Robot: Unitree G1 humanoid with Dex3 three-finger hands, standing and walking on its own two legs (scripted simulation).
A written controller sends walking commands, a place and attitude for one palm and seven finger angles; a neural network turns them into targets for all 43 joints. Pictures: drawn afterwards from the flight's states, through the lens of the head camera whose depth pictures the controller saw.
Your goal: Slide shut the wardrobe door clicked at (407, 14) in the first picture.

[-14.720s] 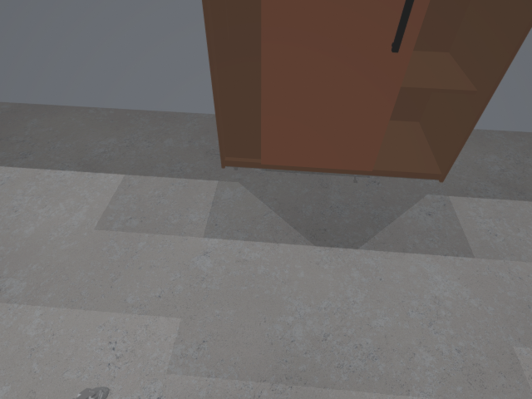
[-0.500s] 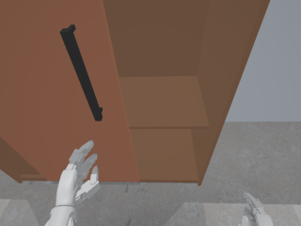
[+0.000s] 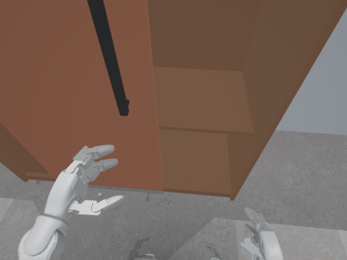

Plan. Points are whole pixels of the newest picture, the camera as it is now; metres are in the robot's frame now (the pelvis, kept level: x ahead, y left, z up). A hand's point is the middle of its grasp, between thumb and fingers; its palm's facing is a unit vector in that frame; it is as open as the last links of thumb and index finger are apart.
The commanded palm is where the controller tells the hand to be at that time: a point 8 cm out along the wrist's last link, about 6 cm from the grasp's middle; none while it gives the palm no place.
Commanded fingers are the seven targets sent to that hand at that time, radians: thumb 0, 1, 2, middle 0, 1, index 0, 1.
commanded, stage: raise the hand with hooked fingers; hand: left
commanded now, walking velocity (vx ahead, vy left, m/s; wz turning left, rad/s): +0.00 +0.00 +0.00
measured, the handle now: (114, 62) +0.54 +0.20 +0.17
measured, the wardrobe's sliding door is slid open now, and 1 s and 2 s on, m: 0.39 0.39 0.39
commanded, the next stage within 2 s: move the hooked fingers beside the handle in 1.32 s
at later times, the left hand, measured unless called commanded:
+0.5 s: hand (49, 155) +0.27 +0.25 +0.15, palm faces +0.06 -0.99 -0.10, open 13.5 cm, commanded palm +0.24 +0.30 +0.15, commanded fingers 0.00 -0.50 0.30 -0.30 -1.20 -0.30 -1.20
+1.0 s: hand (39, 122) +0.31 +0.27 +0.19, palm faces +0.03 -1.00 -0.07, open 14.0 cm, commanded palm +0.27 +0.32 +0.19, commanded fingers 0.00 -0.50 0.30 -0.30 -1.20 -0.30 -1.20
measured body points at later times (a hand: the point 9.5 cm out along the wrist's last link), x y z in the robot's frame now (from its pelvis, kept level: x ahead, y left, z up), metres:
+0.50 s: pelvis +0.02 +0.01 +0.03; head +0.01 +0.01 +0.48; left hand +0.26 +0.30 +0.16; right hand +0.20 -0.23 -0.02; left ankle +0.01 +0.11 -0.69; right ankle +0.03 -0.10 -0.69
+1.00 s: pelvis +0.03 +0.00 +0.05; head +0.03 -0.02 +0.50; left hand +0.30 +0.33 +0.19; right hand +0.20 -0.24 -0.03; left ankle +0.01 +0.11 -0.69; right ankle +0.03 -0.10 -0.69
